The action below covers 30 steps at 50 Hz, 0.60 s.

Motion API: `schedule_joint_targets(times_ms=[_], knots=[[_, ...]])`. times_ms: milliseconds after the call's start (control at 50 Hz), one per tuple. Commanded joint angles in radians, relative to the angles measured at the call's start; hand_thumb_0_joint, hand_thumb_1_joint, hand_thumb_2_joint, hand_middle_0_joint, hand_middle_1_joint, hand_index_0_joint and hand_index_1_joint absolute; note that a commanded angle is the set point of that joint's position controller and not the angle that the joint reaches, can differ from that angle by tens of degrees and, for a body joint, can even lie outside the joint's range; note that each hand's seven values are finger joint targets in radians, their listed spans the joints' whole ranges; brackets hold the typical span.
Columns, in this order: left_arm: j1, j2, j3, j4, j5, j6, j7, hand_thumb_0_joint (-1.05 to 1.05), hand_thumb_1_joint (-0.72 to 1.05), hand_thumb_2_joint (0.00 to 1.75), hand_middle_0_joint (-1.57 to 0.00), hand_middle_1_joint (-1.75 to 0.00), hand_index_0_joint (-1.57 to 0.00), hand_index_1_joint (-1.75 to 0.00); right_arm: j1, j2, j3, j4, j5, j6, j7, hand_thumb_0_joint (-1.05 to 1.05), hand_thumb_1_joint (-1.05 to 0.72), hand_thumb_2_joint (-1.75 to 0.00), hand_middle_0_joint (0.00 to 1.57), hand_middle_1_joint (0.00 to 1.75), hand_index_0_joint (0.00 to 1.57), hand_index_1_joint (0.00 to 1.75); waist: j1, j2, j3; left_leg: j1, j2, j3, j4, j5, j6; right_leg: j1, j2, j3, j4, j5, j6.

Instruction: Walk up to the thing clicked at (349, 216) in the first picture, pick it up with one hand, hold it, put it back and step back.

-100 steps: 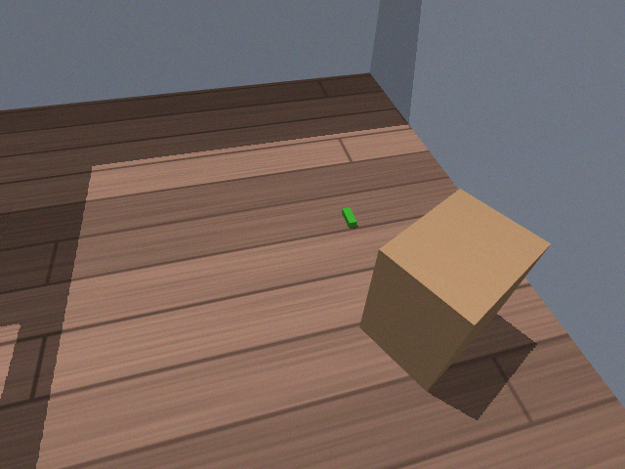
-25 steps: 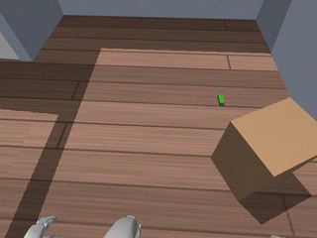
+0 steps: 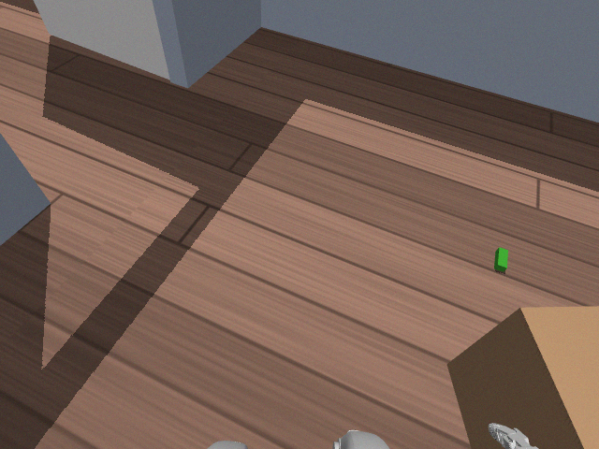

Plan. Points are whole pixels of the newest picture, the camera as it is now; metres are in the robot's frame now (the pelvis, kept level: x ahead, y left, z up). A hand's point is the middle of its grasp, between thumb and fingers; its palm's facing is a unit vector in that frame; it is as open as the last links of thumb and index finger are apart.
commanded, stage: walk up
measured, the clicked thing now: (501, 259) +0.91 -0.85 -0.74
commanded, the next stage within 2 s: stand in 1.34 s
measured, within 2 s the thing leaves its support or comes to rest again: neither
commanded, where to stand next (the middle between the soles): +0.06 +0.00 m, yaw +16 degrees
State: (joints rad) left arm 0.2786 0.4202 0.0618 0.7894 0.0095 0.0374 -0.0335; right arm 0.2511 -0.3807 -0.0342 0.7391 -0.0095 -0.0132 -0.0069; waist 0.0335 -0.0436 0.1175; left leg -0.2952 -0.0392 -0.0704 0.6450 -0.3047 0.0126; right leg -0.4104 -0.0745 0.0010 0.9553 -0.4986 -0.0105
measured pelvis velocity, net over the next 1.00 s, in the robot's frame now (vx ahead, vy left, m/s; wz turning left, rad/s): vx -0.01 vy -0.01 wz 0.31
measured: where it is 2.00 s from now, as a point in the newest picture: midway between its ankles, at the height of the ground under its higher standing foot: outside the picture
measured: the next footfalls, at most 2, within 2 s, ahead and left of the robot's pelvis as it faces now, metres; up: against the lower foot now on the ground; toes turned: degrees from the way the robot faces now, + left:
right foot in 0.12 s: +0.09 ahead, -0.13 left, +0.00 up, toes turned +12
left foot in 0.48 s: +0.02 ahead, +0.14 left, +0.00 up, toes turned +12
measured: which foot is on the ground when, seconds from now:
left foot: down 0.00-0.14, up 0.16-0.46, down 0.48-1.00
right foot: up 0.00-0.10, down 0.12-1.00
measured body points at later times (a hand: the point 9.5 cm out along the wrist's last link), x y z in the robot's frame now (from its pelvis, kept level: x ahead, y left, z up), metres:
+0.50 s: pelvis -0.01 -0.01 -0.01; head +0.02 +0.00 +0.44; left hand -0.02 +0.35 -0.10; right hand +0.14 -0.30 -0.12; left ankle -0.01 +0.13 -0.73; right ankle +0.02 -0.15 -0.72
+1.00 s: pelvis -0.01 -0.01 +0.00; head +0.00 -0.01 +0.45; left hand -0.03 +0.31 -0.12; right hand +0.18 -0.27 -0.12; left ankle -0.02 +0.13 -0.72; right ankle +0.05 -0.13 -0.72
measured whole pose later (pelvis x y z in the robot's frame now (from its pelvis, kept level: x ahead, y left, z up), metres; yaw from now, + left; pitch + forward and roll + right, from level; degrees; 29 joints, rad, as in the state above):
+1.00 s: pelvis -0.01 -0.01 +0.00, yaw +18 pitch -3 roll -1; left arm 0.18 0.37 0.01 0.96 0.01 0.00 -0.02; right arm 0.16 -0.38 -0.01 0.95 0.01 -0.01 0.00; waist 0.02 0.02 0.07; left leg -0.32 -0.02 -0.10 0.67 -0.30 -0.02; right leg -0.28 -0.06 -0.07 0.65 -0.32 0.02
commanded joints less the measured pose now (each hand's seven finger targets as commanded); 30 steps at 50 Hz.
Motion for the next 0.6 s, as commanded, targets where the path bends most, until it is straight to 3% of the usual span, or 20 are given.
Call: schedule_joint_targets(times_ms=[0,60,80,100,120,140,160,180,200,220,260,340,400,440,460,480,500,520,540,580], knots=[[0.039,0.177,0.065,-0.07,-0.005,-0.048,0.027,0.0,0.9,0.9,-0.2,-0.3,-0.2,-0.3,-0.017,-0.282,-0.098,-0.105,-0.021,-0.007,-0.011,0.0,-0.9,-0.9,0.2,0.3,0.2,0.3,-0.03,0.255,-0.108,-0.059,0.181,-0.204,-0.161,0.392,0.208,0.09,0.04,-0.054,-0.106,0.035,0.006],[0.1,0.173,0.069,-0.038,-0.006,-0.064,0.046,0.0,0.9,0.9,-0.2,-0.3,-0.2,-0.3,-0.051,-0.273,-0.1,-0.13,-0.023,0.021,0.003,0.0,-0.9,-0.9,0.2,0.3,0.2,0.3,-0.005,0.233,-0.141,-0.11,0.132,-0.191,-0.048,0.379,0.18,0.214,0.077,-0.086,-0.275,0.158,0.001],[0.149,0.162,0.07,-0.025,-0.004,-0.074,0.054,0.0,0.9,0.9,-0.2,-0.3,-0.2,-0.3,-0.075,-0.251,-0.094,-0.135,-0.014,0.031,0.004,0.0,-0.9,-0.9,0.2,0.3,0.2,0.3,0.035,0.198,-0.155,-0.121,0.109,-0.181,0.042,0.335,0.149,0.269,0.089,-0.09,-0.411,0.245,-0.01],[0.177,0.23,0.085,-0.023,0.012,-0.085,0.062,0.0,0.9,0.9,-0.2,-0.3,-0.2,-0.3,-0.08,-0.191,-0.078,-0.153,-0.005,0.036,0.003,0.0,-0.9,-0.9,0.2,0.3,0.2,0.3,0.059,0.032,-0.165,-0.187,0.027,-0.144,0.194,0.19,0.096,0.311,-0.019,0.066,-0.541,0.21,-0.039],[0.162,0.339,0.107,-0.042,0.034,-0.097,0.067,0.0,0.9,0.9,-0.2,-0.3,-0.2,-0.3,-0.067,-0.13,-0.063,-0.17,0.005,0.037,0.003,0.0,-0.9,-0.9,0.2,0.3,0.2,0.3,0.057,-0.227,-0.116,-0.39,-0.133,-0.078,0.391,-0.177,0.024,0.356,-0.292,0.458,-0.645,0.296,-0.102],[0.04,0.379,0.111,-0.073,0.034,-0.093,0.069,0.0,0.9,0.9,-0.2,-0.3,-0.2,-0.3,-0.019,-0.186,-0.08,-0.143,-0.01,0.049,-0.014,0.0,-0.9,-0.9,0.2,0.3,0.2,0.3,0.007,-0.188,-0.117,-0.375,-0.054,-0.113,0.554,-0.336,0.01,0.246,-0.459,0.606,-0.697,0.289,-0.247],[-0.046,0.377,0.112,-0.1,0.026,-0.091,0.069,0.0,0.9,0.9,-0.2,-0.3,-0.2,-0.3,0.024,-0.235,-0.093,-0.11,-0.012,0.051,-0.019,0.0,-0.9,-0.9,0.2,0.3,0.2,0.3,-0.022,-0.189,-0.082,-0.362,0.005,-0.124,0.624,-0.322,-0.004,0.197,-0.493,0.664,-0.708,0.286,-0.322],[-0.066,0.314,0.101,-0.103,0.017,-0.093,0.067,0.0,0.9,0.9,-0.2,-0.3,-0.2,-0.3,0.015,-0.278,-0.108,-0.087,-0.014,0.05,-0.011,0.0,-0.9,-0.9,0.2,0.3,0.2,0.3,-0.031,-0.096,-0.025,-0.337,0.022,-0.138,0.64,-0.26,-0.011,0.141,-0.426,0.487,-0.68,0.273,-0.289],[-0.077,0.275,0.086,-0.102,0.018,-0.099,0.069,0.0,0.9,0.9,-0.2,-0.3,-0.2,-0.3,0.027,-0.28,-0.116,-0.063,-0.005,0.049,0.003,0.0,-0.9,-0.9,0.2,0.3,0.2,0.3,-0.04,-0.058,-0.013,-0.295,0.018,-0.107,0.624,-0.192,-0.015,0.125,-0.325,0.301,-0.63,0.283,-0.239],[-0.076,0.252,0.077,-0.089,0.021,-0.101,0.072,0.0,0.9,0.9,-0.2,-0.3,-0.2,-0.3,0.042,-0.256,-0.113,-0.051,-0.003,0.048,0.016,0.0,-0.9,-0.9,0.2,0.3,0.2,0.3,-0.043,-0.075,-0.019,-0.277,0.007,-0.076,0.605,-0.134,-0.017,0.122,-0.241,0.176,-0.614,0.271,-0.193],[0.004,0.25,0.078,-0.058,0.027,-0.103,0.069,0.0,0.9,0.9,-0.2,-0.3,-0.2,-0.3,0.036,-0.221,-0.104,-0.047,-0.009,0.047,0.033,0.0,-0.9,-0.9,0.2,0.3,0.2,0.3,-0.005,-0.117,-0.028,-0.279,0.001,-0.046,0.509,-0.074,-0.02,0.176,-0.173,0.098,-0.587,0.235,-0.152],[0.034,0.266,0.092,-0.082,0.041,-0.101,0.05,0.0,0.9,0.9,-0.2,-0.3,-0.2,-0.3,-0.03,-0.195,-0.087,-0.058,-0.008,0.027,0.042,0.0,-0.9,-0.9,0.2,0.3,0.2,0.3,0.038,-0.219,-0.079,-0.249,0.042,0.031,0.22,-0.143,-0.037,0.304,-0.208,0.06,-0.55,0.294,-0.195],[-0.018,0.279,0.09,-0.103,0.03,-0.085,0.04,0.0,0.9,0.9,-0.2,-0.3,-0.2,-0.3,0.018,-0.206,-0.089,-0.016,-0.006,0.008,0.034,0.0,-0.9,-0.9,0.2,0.3,0.2,0.3,0.006,-0.213,-0.114,-0.072,0.031,0.085,0.047,-0.125,-0.023,0.206,-0.223,0.033,-0.472,0.274,-0.184],[-0.006,0.244,0.069,-0.099,0.015,-0.067,0.035,0.0,0.9,0.9,-0.2,-0.3,-0.2,-0.3,0.083,-0.206,-0.093,0.033,-0.011,-0.008,0.021,0.0,-0.9,-0.9,0.2,0.3,0.2,0.3,-0.027,-0.104,-0.156,0.119,-0.02,0.125,-0.11,0.033,-0.007,0.106,-0.192,-0.023,-0.305,0.282,-0.141],[0.032,0.193,0.052,-0.088,0.012,-0.056,0.035,0.0,0.9,0.9,-0.2,-0.3,-0.2,-0.3,0.103,-0.228,-0.102,0.048,-0.016,-0.016,0.011,0.0,-0.9,-0.9,0.2,0.3,0.2,0.3,-0.038,0.014,-0.165,0.187,-0.007,0.067,-0.163,0.018,0.013,0.033,-0.158,-0.051,-0.159,0.201,-0.103],[0.055,0.123,0.032,-0.094,0.003,-0.047,0.032,0.0,0.9,0.9,-0.2,-0.3,-0.2,-0.3,0.106,-0.3,-0.115,0.036,-0.029,-0.022,0.002,0.0,-0.9,-0.9,0.2,0.3,0.2,0.3,-0.038,0.235,-0.152,0.192,0.174,-0.238,-0.265,-0.063,0.08,-0.088,-0.081,-0.09,0.022,0.029,-0.04],[0.025,0.121,0.028,-0.102,-0.003,-0.038,0.036,0.0,0.9,0.9,-0.2,-0.3,-0.2,-0.3,0.064,-0.359,-0.112,-0.002,-0.034,-0.03,-0.005,0.0,-0.9,-0.9,0.2,0.3,0.2,0.3,-0.028,0.266,-0.119,0.116,0.342,-0.544,-0.338,-0.068,0.164,-0.187,0.01,-0.048,0.069,-0.094,-0.003],[-0.021,0.212,0.052,-0.078,-0.004,-0.038,0.051,0.0,0.9,0.9,-0.2,-0.3,-0.2,-0.3,0.041,-0.397,-0.116,0.014,-0.015,-0.029,-0.005,0.0,-0.9,-0.9,0.2,0.3,0.2,0.3,-0.055,0.252,-0.085,-0.03,0.393,-0.588,-0.347,-0.113,0.27,-0.09,-0.028,0.041,0.085,-0.15,-0.012],[-0.033,0.238,0.055,-0.066,-0.004,-0.042,0.049,0.0,0.9,0.9,-0.2,-0.3,-0.2,-0.3,0.001,-0.355,-0.105,0.016,-0.014,-0.027,-0.008,0.0,-0.9,-0.9,0.2,0.3,0.2,0.3,-0.034,0.198,-0.029,-0.093,0.353,-0.525,-0.321,-0.1,0.275,-0.059,-0.041,0.049,0.08,-0.129,-0.013],[0.016,0.203,0.055,-0.026,-0.009,-0.049,0.041,0.0,0.9,0.9,-0.2,-0.3,-0.2,-0.3,-0.034,-0.272,-0.073,0.014,-0.014,-0.035,-0.016,0.0,-0.9,-0.9,0.2,0.3,0.2,0.3,-0.005,0.2,-0.055,0.02,0.249,-0.304,-0.197,0.194,0.208,-0.079,-0.047,0.052,-0.015,-0.047,-0.016]])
